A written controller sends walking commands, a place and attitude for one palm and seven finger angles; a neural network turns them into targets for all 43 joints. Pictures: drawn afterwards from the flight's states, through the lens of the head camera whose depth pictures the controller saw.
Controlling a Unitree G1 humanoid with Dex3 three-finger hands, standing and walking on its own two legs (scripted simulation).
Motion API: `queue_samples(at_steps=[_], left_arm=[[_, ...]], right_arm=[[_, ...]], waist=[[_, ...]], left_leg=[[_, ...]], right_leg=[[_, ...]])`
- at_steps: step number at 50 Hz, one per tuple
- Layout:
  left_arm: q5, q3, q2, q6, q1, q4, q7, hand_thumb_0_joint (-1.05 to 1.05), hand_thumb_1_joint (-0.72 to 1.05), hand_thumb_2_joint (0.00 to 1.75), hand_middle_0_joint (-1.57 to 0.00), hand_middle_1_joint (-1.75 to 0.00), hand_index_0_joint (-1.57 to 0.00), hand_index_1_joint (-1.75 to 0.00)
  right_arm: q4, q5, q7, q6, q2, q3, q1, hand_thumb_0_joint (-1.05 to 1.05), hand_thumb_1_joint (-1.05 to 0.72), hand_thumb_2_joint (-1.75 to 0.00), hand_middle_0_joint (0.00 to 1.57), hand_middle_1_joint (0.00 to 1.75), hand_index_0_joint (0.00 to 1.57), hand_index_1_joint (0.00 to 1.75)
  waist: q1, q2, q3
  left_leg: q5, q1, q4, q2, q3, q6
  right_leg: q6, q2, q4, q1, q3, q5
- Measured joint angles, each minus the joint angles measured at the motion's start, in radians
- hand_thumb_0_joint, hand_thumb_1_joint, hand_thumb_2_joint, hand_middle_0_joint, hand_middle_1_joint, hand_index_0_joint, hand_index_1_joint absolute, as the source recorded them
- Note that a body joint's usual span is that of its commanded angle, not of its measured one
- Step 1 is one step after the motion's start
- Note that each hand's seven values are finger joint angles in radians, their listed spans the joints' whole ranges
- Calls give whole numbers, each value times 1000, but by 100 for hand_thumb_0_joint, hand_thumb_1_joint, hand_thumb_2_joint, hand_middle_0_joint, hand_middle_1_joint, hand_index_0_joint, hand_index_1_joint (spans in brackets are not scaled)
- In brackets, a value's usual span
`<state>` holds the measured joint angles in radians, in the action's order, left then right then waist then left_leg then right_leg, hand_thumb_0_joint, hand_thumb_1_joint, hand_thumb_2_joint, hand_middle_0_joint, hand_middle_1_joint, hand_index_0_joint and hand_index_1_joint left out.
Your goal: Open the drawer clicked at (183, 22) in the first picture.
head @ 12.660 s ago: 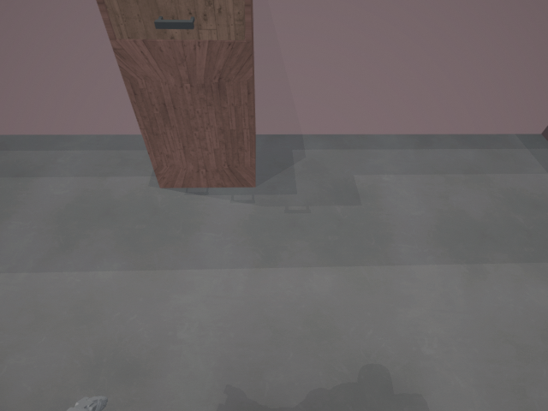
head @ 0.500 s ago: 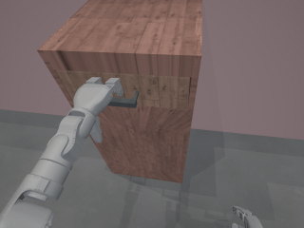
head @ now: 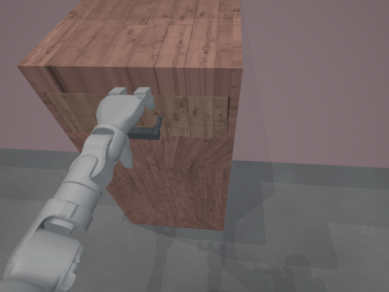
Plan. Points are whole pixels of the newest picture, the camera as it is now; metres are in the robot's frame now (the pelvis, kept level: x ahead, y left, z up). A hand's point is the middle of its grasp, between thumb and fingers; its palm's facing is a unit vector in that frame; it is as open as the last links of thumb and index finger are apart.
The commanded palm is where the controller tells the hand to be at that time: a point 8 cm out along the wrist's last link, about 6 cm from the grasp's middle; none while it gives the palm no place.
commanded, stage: move the hooked fingers above the handle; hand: left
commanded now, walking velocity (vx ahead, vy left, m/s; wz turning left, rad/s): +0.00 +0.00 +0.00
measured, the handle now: (137, 126) +0.49 +0.17 +0.05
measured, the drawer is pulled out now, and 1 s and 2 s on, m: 0.00 0.00 0.00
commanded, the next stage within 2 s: none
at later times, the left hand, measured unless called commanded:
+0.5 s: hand (118, 128) +0.42 +0.18 +0.11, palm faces +0.01 -0.04 -1.00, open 13.8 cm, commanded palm +0.41 +0.18 +0.17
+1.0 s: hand (120, 123) +0.44 +0.18 +0.11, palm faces -0.01 -0.04 -1.00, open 13.8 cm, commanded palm +0.41 +0.18 +0.17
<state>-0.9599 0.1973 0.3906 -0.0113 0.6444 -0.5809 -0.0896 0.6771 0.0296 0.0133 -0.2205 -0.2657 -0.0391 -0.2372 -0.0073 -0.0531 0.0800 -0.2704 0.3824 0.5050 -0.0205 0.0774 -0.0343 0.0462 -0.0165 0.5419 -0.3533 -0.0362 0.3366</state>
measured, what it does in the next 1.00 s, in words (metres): stands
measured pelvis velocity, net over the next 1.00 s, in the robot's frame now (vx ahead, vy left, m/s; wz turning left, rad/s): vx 0.00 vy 0.01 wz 0.00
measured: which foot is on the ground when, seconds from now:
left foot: down 0.00-1.00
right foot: down 0.00-1.00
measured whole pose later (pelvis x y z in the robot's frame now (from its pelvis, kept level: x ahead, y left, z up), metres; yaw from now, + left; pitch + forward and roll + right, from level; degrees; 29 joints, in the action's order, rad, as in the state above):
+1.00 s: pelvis +0.00 +0.01 +0.00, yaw +0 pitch +9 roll +1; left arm -0.95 0.20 0.42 -0.05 0.71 -0.68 -0.07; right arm 0.68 0.04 0.02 -0.22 -0.26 -0.05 -0.27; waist -0.02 -0.06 0.09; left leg -0.27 0.39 0.51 -0.02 0.08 -0.05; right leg 0.03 -0.01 0.53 -0.36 -0.03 0.33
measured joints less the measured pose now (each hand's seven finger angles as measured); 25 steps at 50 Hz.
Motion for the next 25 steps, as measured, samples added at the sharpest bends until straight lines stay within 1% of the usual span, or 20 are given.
queue_samples(at_steps=[3,7,10,13,15,18,22,25], left_arm=[[-5,-13,8,-30,6,-19,-7,0,-49,30,-32,-120,-32,-120],[7,-10,19,-64,4,-28,25,0,-49,30,-32,-120,-32,-120],[16,-6,26,-50,-11,-12,59,0,-49,30,-32,-120,-32,-120],[22,8,27,-16,-26,15,73,0,-49,30,-32,-120,-32,-120],[21,14,23,11,-32,28,68,0,-49,30,-32,-120,-32,-120],[17,21,14,33,-19,13,41,0,-49,30,-32,-120,-32,-121],[2,15,15,21,21,-44,9,0,-49,30,-32,-120,-32,-121],[0,9,22,-8,51,-87,7,0,-49,30,-32,-120,-32,-121]], right_arm=[[1,3,-3,-3,1,1,-4,1,-90,-89,20,30,20,30],[-7,10,-1,-10,1,5,-8,1,-90,-89,20,30,20,30],[-16,12,5,-12,2,7,-7,1,-90,-89,20,30,20,30],[-25,12,10,-8,2,5,-3,1,-90,-89,20,30,20,30],[-25,11,11,-4,2,4,2,1,-90,-89,20,30,20,30],[-18,11,13,4,4,5,16,1,-90,-89,20,30,20,30],[-10,11,15,14,8,11,32,1,-90,-89,20,30,20,30],[-11,13,15,15,11,13,33,1,-90,-89,20,30,20,30]], waist=[[-4,-4,5],[-6,-7,6],[-4,-6,2],[2,-3,-2],[7,-1,-4],[12,3,-5],[10,6,-2],[6,5,2]], left_leg=[[1,-3,-4,2,4,0],[5,-14,-11,1,3,-1],[7,-22,-15,1,0,-2],[8,-24,-13,-1,-4,-2],[8,-23,-10,-2,-6,-3],[8,-18,-3,-3,-9,-3],[9,-8,3,-3,-8,-3],[10,-3,4,-3,-8,-4]], right_leg=[[0,-2,-3,1,5,-2],[-1,-2,-12,13,4,-6],[-1,-2,-18,23,1,-9],[-1,0,-17,28,-4,-9],[-2,1,-15,28,-6,-9],[-2,3,-8,24,-8,-7],[-2,3,-1,13,-8,-8],[-3,3,-1,9,-8,-10]])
